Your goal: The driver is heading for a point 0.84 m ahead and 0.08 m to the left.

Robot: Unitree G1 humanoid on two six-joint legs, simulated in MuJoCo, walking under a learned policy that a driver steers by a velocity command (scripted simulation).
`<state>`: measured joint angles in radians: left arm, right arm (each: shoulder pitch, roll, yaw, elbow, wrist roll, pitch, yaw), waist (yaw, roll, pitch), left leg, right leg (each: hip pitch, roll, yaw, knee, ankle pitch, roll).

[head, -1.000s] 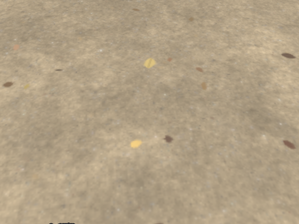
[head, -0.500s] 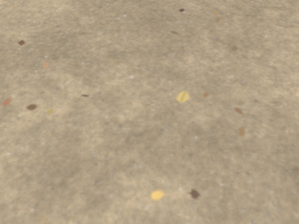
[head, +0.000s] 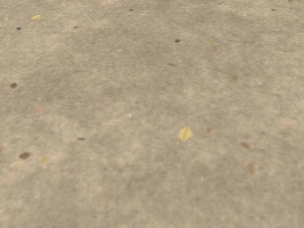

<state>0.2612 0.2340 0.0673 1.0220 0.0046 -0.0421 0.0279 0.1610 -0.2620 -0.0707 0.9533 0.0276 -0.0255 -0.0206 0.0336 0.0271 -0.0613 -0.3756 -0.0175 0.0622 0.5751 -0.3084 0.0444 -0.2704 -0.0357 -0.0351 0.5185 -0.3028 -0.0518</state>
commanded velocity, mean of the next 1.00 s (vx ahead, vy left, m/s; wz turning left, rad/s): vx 0.47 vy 0.00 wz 0.00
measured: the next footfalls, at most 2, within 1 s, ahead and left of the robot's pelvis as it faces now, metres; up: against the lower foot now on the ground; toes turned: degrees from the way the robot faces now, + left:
left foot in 0.40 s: +0.31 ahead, +0.16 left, +0.00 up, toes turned +4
right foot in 0.92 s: +0.64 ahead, -0.07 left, +0.00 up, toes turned -3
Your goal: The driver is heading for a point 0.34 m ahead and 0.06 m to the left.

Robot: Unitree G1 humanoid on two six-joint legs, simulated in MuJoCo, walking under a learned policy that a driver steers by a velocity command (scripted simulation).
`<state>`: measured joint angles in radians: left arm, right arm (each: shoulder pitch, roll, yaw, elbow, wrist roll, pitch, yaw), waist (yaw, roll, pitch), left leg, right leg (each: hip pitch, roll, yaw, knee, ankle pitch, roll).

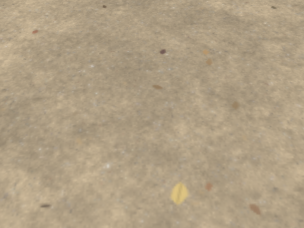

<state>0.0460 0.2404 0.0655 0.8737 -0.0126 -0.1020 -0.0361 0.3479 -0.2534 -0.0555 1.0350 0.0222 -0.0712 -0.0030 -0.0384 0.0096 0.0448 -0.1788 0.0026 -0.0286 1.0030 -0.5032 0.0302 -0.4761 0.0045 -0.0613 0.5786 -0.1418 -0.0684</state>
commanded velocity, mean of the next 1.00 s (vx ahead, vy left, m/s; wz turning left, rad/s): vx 0.21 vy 0.00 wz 0.01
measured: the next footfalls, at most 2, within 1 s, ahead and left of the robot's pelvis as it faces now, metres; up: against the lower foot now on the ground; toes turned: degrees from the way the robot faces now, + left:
left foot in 0.44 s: +0.41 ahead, +0.14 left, +0.00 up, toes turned +3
right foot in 0.76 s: +0.36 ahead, -0.11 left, +0.00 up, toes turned +0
